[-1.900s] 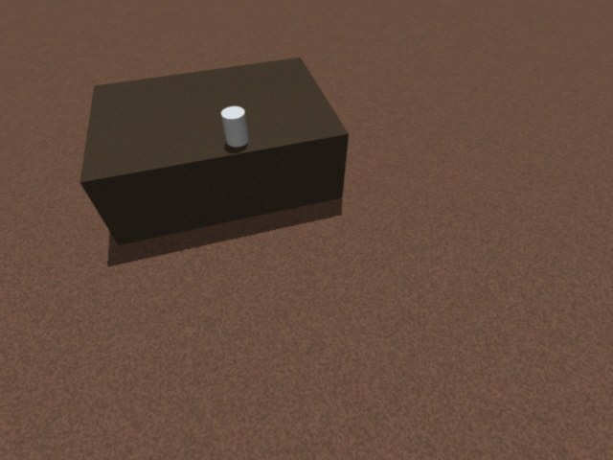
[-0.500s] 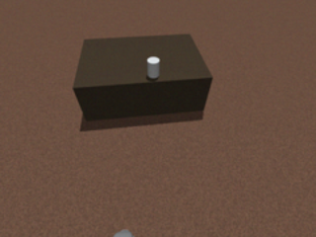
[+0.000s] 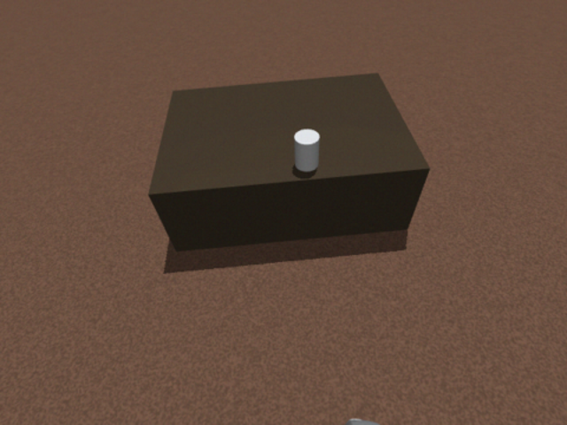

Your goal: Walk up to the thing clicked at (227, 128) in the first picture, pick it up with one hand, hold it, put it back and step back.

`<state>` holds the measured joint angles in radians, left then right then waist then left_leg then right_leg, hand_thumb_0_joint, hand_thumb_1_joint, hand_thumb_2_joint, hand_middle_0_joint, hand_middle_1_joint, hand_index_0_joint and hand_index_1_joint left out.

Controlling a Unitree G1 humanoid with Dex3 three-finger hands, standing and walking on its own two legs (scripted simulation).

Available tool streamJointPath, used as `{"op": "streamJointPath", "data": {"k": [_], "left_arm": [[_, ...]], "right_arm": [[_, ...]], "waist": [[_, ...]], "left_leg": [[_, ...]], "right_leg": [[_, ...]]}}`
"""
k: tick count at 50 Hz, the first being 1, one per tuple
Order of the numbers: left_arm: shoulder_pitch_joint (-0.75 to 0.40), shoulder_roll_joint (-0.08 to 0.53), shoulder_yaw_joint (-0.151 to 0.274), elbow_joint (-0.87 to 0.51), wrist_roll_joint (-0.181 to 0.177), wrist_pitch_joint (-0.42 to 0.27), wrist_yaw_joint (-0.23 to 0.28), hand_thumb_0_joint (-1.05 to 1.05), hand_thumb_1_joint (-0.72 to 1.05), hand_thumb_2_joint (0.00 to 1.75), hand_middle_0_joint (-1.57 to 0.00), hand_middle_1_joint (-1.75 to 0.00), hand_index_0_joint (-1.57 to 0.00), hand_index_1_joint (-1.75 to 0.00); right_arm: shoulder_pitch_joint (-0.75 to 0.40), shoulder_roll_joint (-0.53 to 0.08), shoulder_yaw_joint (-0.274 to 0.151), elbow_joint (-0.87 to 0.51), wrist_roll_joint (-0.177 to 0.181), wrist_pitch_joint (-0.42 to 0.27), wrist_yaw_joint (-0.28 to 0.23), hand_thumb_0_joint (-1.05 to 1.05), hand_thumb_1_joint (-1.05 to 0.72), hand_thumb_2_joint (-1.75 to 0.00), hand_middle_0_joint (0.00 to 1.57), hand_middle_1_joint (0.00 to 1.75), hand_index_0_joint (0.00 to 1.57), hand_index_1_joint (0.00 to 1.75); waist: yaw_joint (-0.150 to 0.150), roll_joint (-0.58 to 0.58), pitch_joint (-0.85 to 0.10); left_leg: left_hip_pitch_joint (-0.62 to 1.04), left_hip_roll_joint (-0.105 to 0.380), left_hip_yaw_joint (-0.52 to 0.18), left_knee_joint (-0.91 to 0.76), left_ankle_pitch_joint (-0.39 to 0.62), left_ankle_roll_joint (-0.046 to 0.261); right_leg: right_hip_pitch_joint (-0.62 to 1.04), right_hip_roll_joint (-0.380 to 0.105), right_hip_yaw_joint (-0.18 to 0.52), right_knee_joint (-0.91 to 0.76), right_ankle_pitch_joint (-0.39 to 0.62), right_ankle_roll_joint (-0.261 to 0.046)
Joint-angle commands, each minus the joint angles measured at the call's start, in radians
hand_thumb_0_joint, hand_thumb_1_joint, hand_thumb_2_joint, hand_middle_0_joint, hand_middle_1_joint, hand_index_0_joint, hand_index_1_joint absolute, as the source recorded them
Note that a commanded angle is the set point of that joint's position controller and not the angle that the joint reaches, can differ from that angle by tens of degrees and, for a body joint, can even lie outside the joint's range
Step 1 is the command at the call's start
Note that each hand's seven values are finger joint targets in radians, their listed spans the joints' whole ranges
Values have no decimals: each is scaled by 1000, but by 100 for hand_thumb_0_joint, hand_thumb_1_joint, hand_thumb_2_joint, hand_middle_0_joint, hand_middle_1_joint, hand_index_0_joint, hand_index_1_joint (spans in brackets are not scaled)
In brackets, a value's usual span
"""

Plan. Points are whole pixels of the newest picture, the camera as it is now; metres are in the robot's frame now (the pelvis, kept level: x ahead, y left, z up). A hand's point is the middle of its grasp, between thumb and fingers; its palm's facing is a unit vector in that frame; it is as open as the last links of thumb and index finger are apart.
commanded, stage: walk up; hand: right
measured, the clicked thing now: (306, 150) +1.05 -0.08 -0.33
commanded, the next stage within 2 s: none
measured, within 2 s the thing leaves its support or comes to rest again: neither
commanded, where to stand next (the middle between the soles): +0.65 +0.11 m, yaw +1 degrees
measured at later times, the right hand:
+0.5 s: hand (397, 290) +0.36 -0.20 -0.11, palm faces -0.12 +0.92 -0.39, open 7.4 cm
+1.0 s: hand (387, 251) +0.47 -0.21 -0.14, palm faces -0.12 +0.94 -0.31, open 7.4 cm
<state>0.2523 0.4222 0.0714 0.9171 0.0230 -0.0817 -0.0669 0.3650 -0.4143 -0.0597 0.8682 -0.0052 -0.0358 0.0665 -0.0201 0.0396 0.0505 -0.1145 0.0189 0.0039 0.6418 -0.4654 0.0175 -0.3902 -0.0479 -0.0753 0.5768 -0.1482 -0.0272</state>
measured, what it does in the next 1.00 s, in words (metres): walks ahead: left foot, then right foot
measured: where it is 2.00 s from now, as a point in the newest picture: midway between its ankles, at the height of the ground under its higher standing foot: (258, 313)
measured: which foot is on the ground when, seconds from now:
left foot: up 0.00-0.36, down 0.38-0.82, up 0.84-1.00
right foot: down 0.00-0.40, up 0.42-0.78, down 0.80-1.00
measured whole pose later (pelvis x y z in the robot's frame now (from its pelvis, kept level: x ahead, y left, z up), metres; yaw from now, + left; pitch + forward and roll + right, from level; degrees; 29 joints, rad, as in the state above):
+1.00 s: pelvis +0.40 +0.06 +0.01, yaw +4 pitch -3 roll +0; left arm 0.30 0.39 0.04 0.84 0.01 -0.10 -0.04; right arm 0.30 -0.44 -0.05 0.87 -0.01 -0.02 0.06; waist 0.01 0.08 0.08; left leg -0.46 0.06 0.00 0.98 -0.37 0.01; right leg -0.26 -0.04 -0.08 0.54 -0.24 -0.03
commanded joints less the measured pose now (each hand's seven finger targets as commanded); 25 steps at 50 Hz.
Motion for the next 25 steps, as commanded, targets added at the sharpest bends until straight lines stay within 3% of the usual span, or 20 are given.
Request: {"op": "streamJointPath", "data": {"k": [1,3,5,6,7,9,11,14,15,17,18,19,20,21,22,23,25], "left_arm": [[175,363,92,-59,-13,-42,45,0,90,90,-20,-30,-20,-30],[94,298,77,-85,-21,-42,46,0,90,90,-20,-30,-20,-30],[61,260,65,-90,-21,-44,45,0,90,90,-20,-30,-20,-30],[60,260,61,-97,-18,-47,44,0,90,90,-20,-30,-20,-30],[60,259,63,-108,-13,-48,43,0,90,90,-20,-30,-20,-30],[73,270,66,-118,-10,-51,42,0,90,90,-20,-30,-20,-30],[69,277,71,-130,-8,-51,41,0,90,90,-20,-30,-20,-30],[84,286,64,-131,-10,-44,39,0,90,90,-20,-30,-20,-30],[64,293,64,-137,-10,-41,39,0,90,90,-20,-30,-20,-30],[61,292,57,-134,-17,-31,40,0,90,90,-20,-30,-20,-30],[62,268,45,-137,-14,-27,41,0,90,90,-20,-30,-20,-30],[100,216,27,-138,-17,-22,45,0,90,90,-20,-30,-20,-30],[136,121,2,-155,-26,-19,40,0,90,90,-20,-30,-20,-30],[144,211,17,-145,-30,-11,54,0,90,90,-20,-30,-20,-30],[101,262,20,-124,-28,-9,58,0,90,90,-20,-30,-20,-30],[120,249,21,-109,-34,-8,55,0,90,90,-20,-30,-20,-30],[158,230,23,-68,-36,-7,47,0,90,90,-20,-30,-20,-30]], "right_arm": [[-59,-225,-50,-106,-5,-28,-30,0,-90,-90,20,30,20,30],[-68,-231,-53,-74,5,-31,-26,0,-90,-90,20,30,20,30],[-27,-207,-49,-46,3,-27,-14,0,-90,-90,20,30,20,30],[-18,-199,-52,-39,-2,-23,-7,0,-90,-90,20,30,20,30],[-41,-192,-52,-45,-3,-19,1,0,-90,-90,20,30,20,30],[-101,-181,-53,-68,-12,-15,12,0,-90,-90,20,30,20,30],[-144,-166,-50,-87,-15,-18,22,0,-90,-90,20,30,20,30],[-205,-157,-57,-106,-15,-23,30,0,-90,-90,20,30,20,30],[-195,-161,-60,-104,-13,-24,32,0,-90,-90,20,30,20,30],[-148,-169,-69,-83,-13,-29,30,0,-90,-90,20,30,20,30],[-66,-200,-85,-58,-20,-32,22,0,-90,-90,20,30,20,30],[60,-256,-105,-23,-30,-38,10,0,-90,-90,20,30,20,30],[116,-351,-130,-36,-39,-44,-8,0,-90,-90,20,30,20,30],[74,-389,-135,-73,3,-46,-14,0,-90,-90,20,30,20,30],[19,-360,-132,-77,22,-41,-18,0,-90,-90,20,30,20,30],[-30,-311,-109,-93,22,-43,-24,0,-90,-90,20,30,20,30],[-82,-252,-77,-102,15,-51,-27,0,-90,-90,20,30,20,30]], "waist": [[111,-154,-74],[84,-112,15],[45,-179,19],[40,-197,17],[43,-194,15],[59,-191,22],[66,-184,8],[71,-180,1],[54,-178,-7],[18,-129,-10],[-33,-67,-51],[-84,91,-138],[-89,345,-159],[-80,214,-188],[-63,92,-121],[-26,58,-59],[18,74,9]], "left_leg": [[-580,-25,-126,557,-48,26],[-563,33,-153,523,72,20],[-486,54,-139,416,119,8],[-458,47,-117,383,133,-3],[-454,44,-103,323,133,-15],[-437,49,-61,222,159,-26],[-405,66,-16,107,235,-25],[-314,51,39,3,300,-11],[-266,58,40,-15,305,0],[-125,22,88,-74,317,12],[11,9,71,-78,282,30],[164,30,-14,-144,173,76],[276,280,-448,-262,28,149],[230,411,-699,-389,-43,244],[147,393,-608,-372,-10,261],[78,347,-466,-353,88,242],[-70,282,-279,-351,261,200]], "right_leg": [[447,-450,759,-362,-446,-241],[335,-340,506,-360,-349,-226],[260,-271,311,-357,-186,-185],[239,-252,253,-349,-121,-185],[241,-247,211,-347,-76,-196],[220,-249,157,-352,-92,-205],[236,-244,116,-327,-77,-192],[215,-233,63,-281,-6,-165],[197,-250,68,-267,-5,-160],[126,-228,26,-170,-15,-139],[74,-206,11,-29,69,-122],[21,-131,-53,259,104,-85],[-227,9,-38,553,-290,-24],[-273,35,69,622,-390,-35],[-280,-14,136,683,-334,-39],[-265,-36,153,664,-274,-36],[-183,-78,135,536,-231,-26]]}}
